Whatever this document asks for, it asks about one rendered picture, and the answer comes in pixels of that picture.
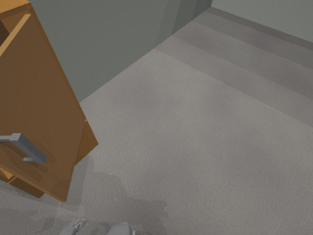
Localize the robot left thigh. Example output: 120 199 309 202
106 223 136 235

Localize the cupboard door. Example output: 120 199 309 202
0 14 85 203

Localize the robot left hand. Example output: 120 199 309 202
60 218 87 235

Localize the handle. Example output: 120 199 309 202
0 133 48 164

